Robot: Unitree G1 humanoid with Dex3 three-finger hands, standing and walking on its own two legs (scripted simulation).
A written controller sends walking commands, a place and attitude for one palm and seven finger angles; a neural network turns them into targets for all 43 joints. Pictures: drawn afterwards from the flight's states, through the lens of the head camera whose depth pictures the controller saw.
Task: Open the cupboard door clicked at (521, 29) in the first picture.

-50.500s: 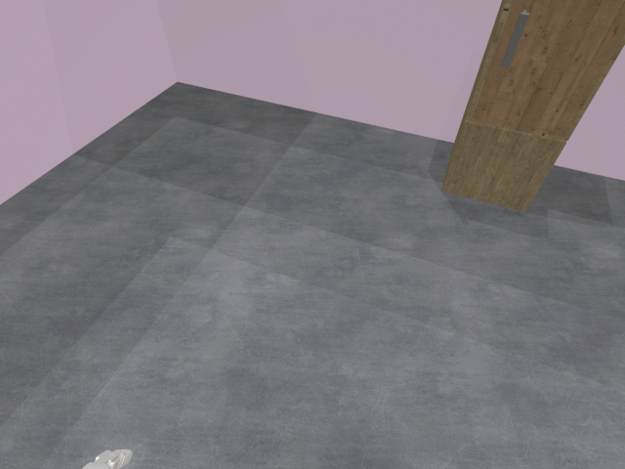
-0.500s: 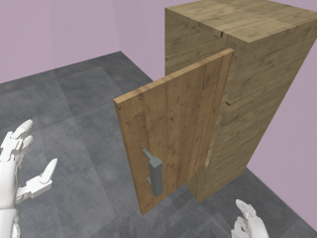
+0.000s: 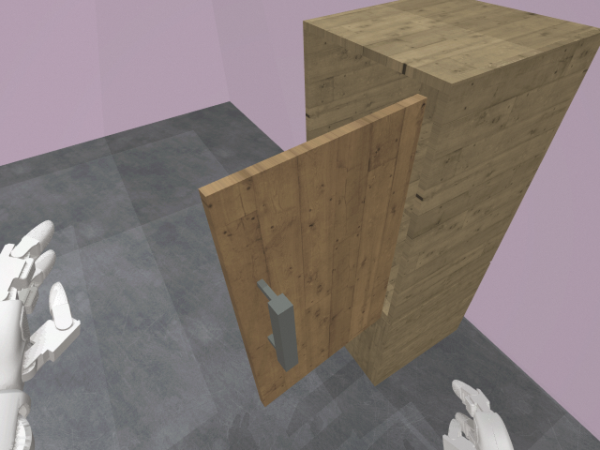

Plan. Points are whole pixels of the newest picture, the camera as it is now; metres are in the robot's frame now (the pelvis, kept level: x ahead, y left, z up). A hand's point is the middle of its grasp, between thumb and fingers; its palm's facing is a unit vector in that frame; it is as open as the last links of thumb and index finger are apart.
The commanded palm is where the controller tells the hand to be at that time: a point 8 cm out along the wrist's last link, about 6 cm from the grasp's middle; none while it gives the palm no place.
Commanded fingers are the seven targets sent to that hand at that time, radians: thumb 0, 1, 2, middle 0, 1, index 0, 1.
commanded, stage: step back with the hand held close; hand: left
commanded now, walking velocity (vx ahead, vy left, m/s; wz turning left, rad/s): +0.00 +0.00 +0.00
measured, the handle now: (276, 325) +0.31 +0.09 -0.02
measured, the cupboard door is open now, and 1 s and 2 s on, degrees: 96 96 96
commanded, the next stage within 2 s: stop stepping back and stand still in 1.14 s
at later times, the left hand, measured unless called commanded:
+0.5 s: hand (23, 359) +0.14 +0.29 +0.15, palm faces +0.36 -0.77 -0.52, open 7.4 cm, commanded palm +0.09 +0.33 +0.17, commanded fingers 0.00 0.90 0.90 -0.20 -0.30 -0.20 -0.30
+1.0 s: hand out of the picture +0.06 +0.32 +0.17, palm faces +0.48 -0.73 -0.49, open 7.4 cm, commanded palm +0.00 +0.35 +0.17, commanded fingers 0.00 0.90 0.90 -0.20 -0.30 -0.20 -0.30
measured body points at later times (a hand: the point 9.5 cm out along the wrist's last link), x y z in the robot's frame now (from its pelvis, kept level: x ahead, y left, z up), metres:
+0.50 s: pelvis -0.06 +0.03 -0.01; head -0.04 +0.04 +0.44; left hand +0.12 +0.33 +0.18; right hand +0.12 -0.21 -0.08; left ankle -0.02 +0.12 -0.74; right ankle -0.02 -0.10 -0.74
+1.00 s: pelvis -0.13 +0.04 -0.01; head -0.11 +0.07 +0.44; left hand +0.03 +0.36 +0.20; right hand +0.03 -0.18 -0.09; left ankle -0.02 +0.13 -0.74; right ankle -0.17 -0.09 -0.70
